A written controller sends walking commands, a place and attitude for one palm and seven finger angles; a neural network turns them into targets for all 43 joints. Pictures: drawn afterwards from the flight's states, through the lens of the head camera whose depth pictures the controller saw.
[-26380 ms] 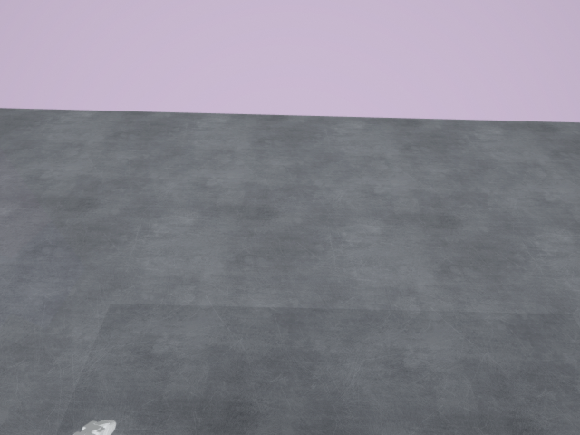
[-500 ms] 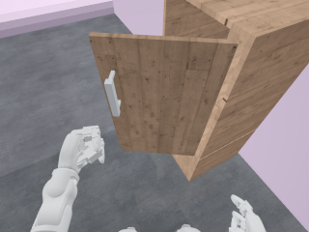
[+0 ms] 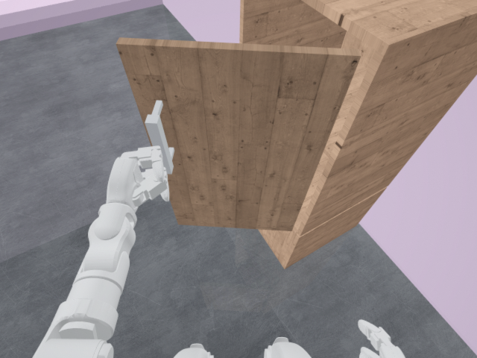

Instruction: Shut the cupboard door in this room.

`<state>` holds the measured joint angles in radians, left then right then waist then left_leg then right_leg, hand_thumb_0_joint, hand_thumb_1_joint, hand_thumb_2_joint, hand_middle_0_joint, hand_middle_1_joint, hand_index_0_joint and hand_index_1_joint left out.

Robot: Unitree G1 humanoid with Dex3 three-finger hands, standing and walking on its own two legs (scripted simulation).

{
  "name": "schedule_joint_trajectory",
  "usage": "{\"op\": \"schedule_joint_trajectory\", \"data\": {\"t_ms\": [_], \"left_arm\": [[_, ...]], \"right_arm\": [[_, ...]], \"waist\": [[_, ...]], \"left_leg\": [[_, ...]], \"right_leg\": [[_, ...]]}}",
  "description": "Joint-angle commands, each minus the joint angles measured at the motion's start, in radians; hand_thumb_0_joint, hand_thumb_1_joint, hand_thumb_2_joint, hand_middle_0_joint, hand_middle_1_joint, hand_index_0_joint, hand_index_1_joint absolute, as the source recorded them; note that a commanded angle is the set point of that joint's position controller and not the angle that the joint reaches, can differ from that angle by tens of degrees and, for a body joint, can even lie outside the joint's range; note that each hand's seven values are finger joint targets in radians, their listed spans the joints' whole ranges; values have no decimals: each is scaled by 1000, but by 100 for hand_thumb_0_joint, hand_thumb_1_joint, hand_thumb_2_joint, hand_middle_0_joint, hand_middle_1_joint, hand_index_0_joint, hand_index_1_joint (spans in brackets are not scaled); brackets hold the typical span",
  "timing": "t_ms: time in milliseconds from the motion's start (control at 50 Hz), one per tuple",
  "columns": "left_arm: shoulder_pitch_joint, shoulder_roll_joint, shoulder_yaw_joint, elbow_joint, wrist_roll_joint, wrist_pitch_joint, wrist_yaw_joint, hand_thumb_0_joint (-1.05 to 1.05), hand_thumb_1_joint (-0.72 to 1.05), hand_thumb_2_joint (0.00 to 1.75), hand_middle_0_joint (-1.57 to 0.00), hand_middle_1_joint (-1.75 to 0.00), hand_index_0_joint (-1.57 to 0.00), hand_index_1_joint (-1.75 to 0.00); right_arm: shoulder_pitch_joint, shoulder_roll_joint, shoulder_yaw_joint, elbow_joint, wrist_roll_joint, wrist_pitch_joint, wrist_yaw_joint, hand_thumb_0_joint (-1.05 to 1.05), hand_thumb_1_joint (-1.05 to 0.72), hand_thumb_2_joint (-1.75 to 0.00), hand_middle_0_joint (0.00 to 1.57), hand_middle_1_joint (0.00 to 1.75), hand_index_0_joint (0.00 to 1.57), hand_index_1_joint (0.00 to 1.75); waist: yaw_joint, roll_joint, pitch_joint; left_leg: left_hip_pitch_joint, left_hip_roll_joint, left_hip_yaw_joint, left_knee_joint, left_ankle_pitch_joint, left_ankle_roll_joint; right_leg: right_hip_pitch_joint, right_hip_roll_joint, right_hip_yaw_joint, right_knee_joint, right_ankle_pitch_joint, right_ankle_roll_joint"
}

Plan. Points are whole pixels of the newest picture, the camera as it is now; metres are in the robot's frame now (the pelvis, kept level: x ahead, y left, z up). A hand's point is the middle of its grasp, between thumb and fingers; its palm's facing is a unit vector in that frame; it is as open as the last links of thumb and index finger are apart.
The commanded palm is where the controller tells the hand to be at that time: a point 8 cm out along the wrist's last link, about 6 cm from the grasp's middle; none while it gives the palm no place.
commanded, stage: bring the fist close to the handle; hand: left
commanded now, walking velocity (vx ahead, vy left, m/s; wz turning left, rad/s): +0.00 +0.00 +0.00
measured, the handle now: (163, 139) +0.49 +0.15 +0.06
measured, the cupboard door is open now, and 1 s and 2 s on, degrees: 57 50 34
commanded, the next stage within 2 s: push the door shut along its arc in 0.38 s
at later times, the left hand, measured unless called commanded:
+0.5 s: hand (161, 182) +0.39 +0.14 +0.06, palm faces -0.06 -1.00 -0.03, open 3.1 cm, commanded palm +0.37 +0.18 +0.07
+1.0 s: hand (168, 157) +0.44 +0.13 +0.06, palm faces -0.18 -0.98 -0.03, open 3.1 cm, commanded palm +0.44 +0.17 +0.07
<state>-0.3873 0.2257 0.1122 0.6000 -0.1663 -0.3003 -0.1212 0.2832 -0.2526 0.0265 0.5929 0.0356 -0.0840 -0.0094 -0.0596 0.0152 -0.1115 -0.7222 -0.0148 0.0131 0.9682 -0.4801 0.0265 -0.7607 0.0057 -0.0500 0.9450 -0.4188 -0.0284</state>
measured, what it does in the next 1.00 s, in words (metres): stands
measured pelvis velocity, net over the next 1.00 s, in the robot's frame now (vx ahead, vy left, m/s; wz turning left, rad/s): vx -0.01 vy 0.00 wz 0.00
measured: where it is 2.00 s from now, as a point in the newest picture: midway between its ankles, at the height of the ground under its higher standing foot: outside the picture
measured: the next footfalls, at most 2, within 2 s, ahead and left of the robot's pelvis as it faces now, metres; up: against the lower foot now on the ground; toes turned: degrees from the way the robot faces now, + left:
none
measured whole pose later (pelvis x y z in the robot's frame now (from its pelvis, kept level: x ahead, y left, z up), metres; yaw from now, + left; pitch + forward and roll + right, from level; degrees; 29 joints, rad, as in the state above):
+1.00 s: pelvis -0.01 +0.00 -0.01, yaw +0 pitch +16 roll -1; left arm -0.75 0.33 0.18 1.03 -0.16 -0.39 -0.27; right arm 0.34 -0.27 0.02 0.64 0.03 -0.03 -0.01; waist -0.11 0.01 -0.10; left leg -0.83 -0.02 0.01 1.01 -0.47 0.03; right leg -0.86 0.00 -0.05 0.97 -0.40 -0.02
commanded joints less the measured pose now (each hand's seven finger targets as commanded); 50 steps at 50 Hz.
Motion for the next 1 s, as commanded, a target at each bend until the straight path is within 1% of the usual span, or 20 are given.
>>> {"op": "schedule_joint_trajectory", "data": {"t_ms": [0, 60, 100, 140, 200, 240, 280, 320, 360, 400, 480, 520, 580, 620, 660, 760, 820, 920, 960, 980], "left_arm": [[-342, 139, 69, -148, -7, -92, -3, 0, 90, 90, -130, -150, -130, -150], [-294, 112, 60, -151, -10, -97, -4, 0, 90, 90, -130, -150, -130, -150], [-268, 182, 122, -108, -5, -93, 3, 0, 90, 90, -130, -150, -130, -150], [-326, 159, 96, -144, -4, -106, 3, 0, 90, 90, -130, -150, -130, -150], [-312, 201, 131, -204, -8, -137, 5, 0, 90, 90, -130, -150, -130, -150], [-288, 175, 110, -220, -14, -150, -5, 0, 90, 90, -130, -150, -130, -150], [-299, 155, 90, -178, -21, -146, -18, 0, 90, 90, -130, -150, -130, -150], [-319, 185, 108, -138, -20, -143, -26, 0, 90, 90, -130, -150, -130, -150], [-359, 141, 65, -156, -22, -144, -36, 0, 90, 90, -130, -150, -130, -150], [-378, 150, 64, -159, -22, -144, -35, 0, 90, 90, -130, -150, -130, -150], [-373, 137, 62, -129, -24, -140, -30, 0, 90, 90, -130, -150, -130, -150], [-445, 189, 86, -91, -6, -141, -33, 0, 90, 90, -130, -150, -130, -150], [-540, 175, 68, -56, 2, -149, -43, 0, 90, 90, -130, -150, -130, -150], [-579, 212, 93, -18, 2, -149, -51, 0, 90, 90, -130, -150, -130, -150], [-577, 169, 68, -7, -3, -150, -67, 0, 90, 90, -130, -150, -130, -150], [-662, 213, 96, 108, -7, -141, -102, 0, 90, 90, -130, -150, -130, -150], [-778, 238, 97, 152, 1, -153, -123, 0, 90, 90, -130, -150, -130, -150], [-872, 196, 54, 198, 0, -159, -158, 0, 90, 90, -130, -150, -130, -150], [-895, 238, 85, 250, 2, -155, -162, 0, 90, 90, -130, -150, -130, -150], [-913, 229, 75, 249, 5, -156, -169, 0, 90, 90, -130, -150, -130, -150]], "right_arm": [[51, -139, -68, -99, 0, -23, -4, 0, -90, -90, 20, 30, 20, 30], [59, -135, -73, -111, 0, -12, 7, 0, -90, -90, 20, 30, 20, 30], [66, -143, -73, -110, -2, 3, 5, 0, -90, -90, 20, 30, 20, 30], [60, -135, -71, -116, 0, 8, 4, 0, -90, -90, 20, 30, 20, 30], [55, -136, -75, -122, -2, 8, -1, 0, -90, -90, 20, 30, 20, 30], [52, -128, -74, -120, 2, 7, -1, 0, -90, -90, 20, 30, 20, 30], [53, -130, -72, -106, 4, 4, -3, 0, -90, -90, 20, 30, 20, 30], [54, -137, -72, -96, 5, 6, -8, 0, -90, -90, 20, 30, 20, 30], [44, -133, -73, -100, 8, 3, -8, 0, -90, -90, 20, 30, 20, 30], [46, -137, -74, -96, 9, 2, -11, 0, -90, -90, 20, 30, 20, 30], [45, -137, -72, -96, 7, 0, -8, 0, -90, -90, 20, 30, 20, 30], [53, -143, -69, -87, 5, 6, -13, 0, -90, -90, 20, 30, 20, 30], [48, -138, -66, -82, 6, 8, -15, 0, -90, -90, 20, 30, 20, 30], [60, -143, -66, -77, 5, 11, -16, 0, -90, -90, 20, 30, 20, 30], [65, -140, -67, -82, 3, 10, -11, 0, -90, -90, 20, 30, 20, 30], [86, -150, -64, -71, 4, 23, -11, 0, -90, -90, 20, 30, 20, 30], [103, -156, -61, -56, 3, 26, -15, 0, -90, -90, 20, 30, 20, 30], [136, -164, -67, -36, -3, 26, -11, 0, -90, -90, 20, 30, 20, 30], [154, -174, -66, -25, -5, 29, -12, 0, -90, -90, 20, 30, 20, 30], [154, -173, -66, -27, -6, 29, -11, 0, -90, -90, 20, 30, 20, 30]], "waist": [[-6, 6, -364], [4, 2, -380], [10, -47, -341], [-6, -58, -338], [10, -24, -378], [8, -2, -372], [-12, -43, -328], [-17, -51, -290], [-24, -3, -298], [-27, 18, -318], [-21, -25, -319], [-33, -37, -305], [-42, 10, -316], [-48, 3, -340], [-41, 24, -384], [-66, -37, -340], [-83, 2, -349], [-105, 63, -401], [-116, 11, -386], [-116, 28, -395]], "left_leg": [[121, 11, -33, -124, 346, -10], [126, 10, -22, -129, 378, -10], [77, 9, -16, -136, 342, -7], [65, 5, -7, -143, 308, -2], [85, 3, -1, -144, 311, 0], [102, 4, 3, -148, 324, -2], [77, 6, -1, -146, 286, -1], [53, 5, -3, -148, 238, 0], [89, 4, -4, -151, 233, 0], [115, 7, -14, -147, 248, 0], [111, 6, -21, -147, 260, -3], [84, 6, -23, -143, 240, -1], [103, 4, -27, -135, 239, -2], [110, 6, -32, -127, 263, -1], [142, 5, -35, -121, 313, -6], [74, 2, -30, -112, 256, 1], [73, 3, -43, -105, 236, 1], [146, 10, -67, -85, 285, -6], [106, 11, -71, -84, 257, -1], [99, 7, -67, -82, 250, 0]], "right_leg": [[246, -6, 39, -100, 336, 0], [272, -5, 41, -105, 375, 2], [292, -6, 47, -114, 366, 5], [305, -9, 60, -127, 352, 11], [339, -10, 69, -128, 358, 8], [336, -8, 68, -132, 372, 7], [310, -7, 69, -143, 335, 11], [288, -11, 76, -156, 279, 14], [261, -9, 68, -157, 261, 9], [247, -7, 60, -149, 264, 5], [250, -5, 51, -141, 278, 6], [244, -8, 58, -136, 266, 8], [211, -6, 57, -127, 255, 4], [212, -4, 57, -116, 280, 3], [213, -3, 51, -103, 318, -1], [200, -1, 59, -114, 285, 5], [155, 1, 55, -101, 251, 1], [68, 8, 38, -80, 245, -4], [68, 11, 38, -83, 223, -2], [72, 10, 43, -83, 220, -3]]}}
